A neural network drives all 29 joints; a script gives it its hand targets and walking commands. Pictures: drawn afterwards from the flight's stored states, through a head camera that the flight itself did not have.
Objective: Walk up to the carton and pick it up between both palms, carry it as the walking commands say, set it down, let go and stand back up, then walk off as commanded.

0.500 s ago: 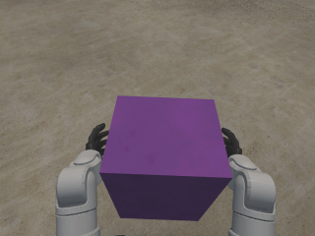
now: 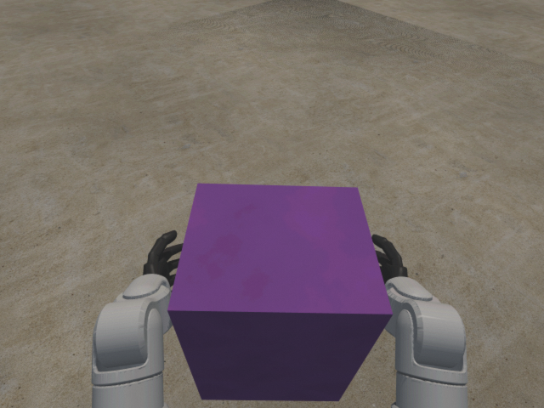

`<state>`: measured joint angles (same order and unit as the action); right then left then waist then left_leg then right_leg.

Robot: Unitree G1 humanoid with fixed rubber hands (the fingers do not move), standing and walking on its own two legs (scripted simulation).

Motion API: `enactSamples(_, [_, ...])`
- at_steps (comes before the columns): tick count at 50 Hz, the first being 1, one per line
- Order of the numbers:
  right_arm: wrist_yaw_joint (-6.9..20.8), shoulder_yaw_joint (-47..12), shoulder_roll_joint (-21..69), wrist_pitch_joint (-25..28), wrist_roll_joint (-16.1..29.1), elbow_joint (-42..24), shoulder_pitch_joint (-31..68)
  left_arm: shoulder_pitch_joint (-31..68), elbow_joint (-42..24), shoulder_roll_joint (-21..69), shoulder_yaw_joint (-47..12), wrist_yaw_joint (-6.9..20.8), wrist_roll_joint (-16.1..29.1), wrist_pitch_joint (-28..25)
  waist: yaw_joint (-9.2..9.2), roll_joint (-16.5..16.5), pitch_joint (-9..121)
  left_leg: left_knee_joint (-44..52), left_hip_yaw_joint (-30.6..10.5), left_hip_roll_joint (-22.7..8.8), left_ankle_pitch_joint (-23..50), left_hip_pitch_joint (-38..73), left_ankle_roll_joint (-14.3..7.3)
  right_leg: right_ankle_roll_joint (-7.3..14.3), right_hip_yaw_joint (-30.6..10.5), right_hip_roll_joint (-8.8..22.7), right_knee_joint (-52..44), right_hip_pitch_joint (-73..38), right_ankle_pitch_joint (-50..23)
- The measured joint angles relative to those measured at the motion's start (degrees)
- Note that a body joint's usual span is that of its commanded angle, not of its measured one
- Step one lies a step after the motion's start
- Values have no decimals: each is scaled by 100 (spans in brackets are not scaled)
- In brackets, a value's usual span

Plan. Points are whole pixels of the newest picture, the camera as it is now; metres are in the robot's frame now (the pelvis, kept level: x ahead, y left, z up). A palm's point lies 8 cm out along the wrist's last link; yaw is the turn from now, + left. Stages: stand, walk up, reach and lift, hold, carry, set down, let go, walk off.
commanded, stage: carry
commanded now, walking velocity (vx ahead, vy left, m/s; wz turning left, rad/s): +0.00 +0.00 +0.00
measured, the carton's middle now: (274, 301) +0.27 +0.01 +0.03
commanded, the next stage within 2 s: none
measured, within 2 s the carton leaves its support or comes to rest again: neither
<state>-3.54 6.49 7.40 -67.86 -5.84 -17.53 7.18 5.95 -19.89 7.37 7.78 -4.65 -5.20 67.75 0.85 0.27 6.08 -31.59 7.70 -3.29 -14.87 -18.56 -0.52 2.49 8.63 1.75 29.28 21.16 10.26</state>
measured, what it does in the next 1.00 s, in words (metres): shifts its weight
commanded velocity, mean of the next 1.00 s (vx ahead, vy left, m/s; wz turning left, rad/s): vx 0.00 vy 0.00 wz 0.00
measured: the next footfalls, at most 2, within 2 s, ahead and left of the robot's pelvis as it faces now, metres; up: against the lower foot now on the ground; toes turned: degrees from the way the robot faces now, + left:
none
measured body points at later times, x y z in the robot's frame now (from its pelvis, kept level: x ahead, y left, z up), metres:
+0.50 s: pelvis -0.01 +0.02 +0.00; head -0.02 +0.03 +0.45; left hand +0.27 +0.19 +0.05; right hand +0.28 -0.12 +0.05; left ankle +0.02 +0.11 -0.73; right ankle +0.06 -0.10 -0.73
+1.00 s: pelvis +0.01 +0.05 +0.00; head -0.01 +0.05 +0.45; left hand +0.29 +0.21 +0.04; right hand +0.29 -0.11 +0.03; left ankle +0.02 +0.11 -0.73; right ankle +0.06 -0.10 -0.73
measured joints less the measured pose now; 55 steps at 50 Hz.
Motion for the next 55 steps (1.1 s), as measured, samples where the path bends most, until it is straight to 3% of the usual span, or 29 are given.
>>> enactSamples(12, [10, 151, 19, 274, -54, 549, 178, 213, 616, 17, 110, 83, -106, -304, -135, 3, 68, 133, 31, 97, 128, -3, -82, -63, -16, 93, -92, 20, -128])
enactSamples(23, [166, 281, 25, 1305, -174, 1524, 229, 225, 1543, 17, 220, 206, -210, -1321, -31, -41, 10, 93, 46, 198, 108, -87, -208, -182, -43, 199, -75, 84, -150])
enactSamples(37, [219, 162, -2, 1859, -163, 1527, -35, -38, 1539, -5, 90, 211, -179, -1866, -49, -63, -63, 95, 136, 342, -17, 12, -366, -367, -149, 344, 12, 44, -40])
enactSamples(44, [302, 232, -3, 2208, -269, 1969, -43, -23, 1989, -4, 127, 281, -291, -2199, -84, -53, 2, 104, 188, 387, -96, 134, -407, -429, -209, 389, 75, -26, 49])
enactSamples(55, [385, 201, -11, 2561, -275, 2106, -128, -121, 2130, -10, 118, 337, -324, -2566, -128, -43, -36, 88, 207, 387, -164, 240, -422, -459, -225, 392, 79, -132, 99])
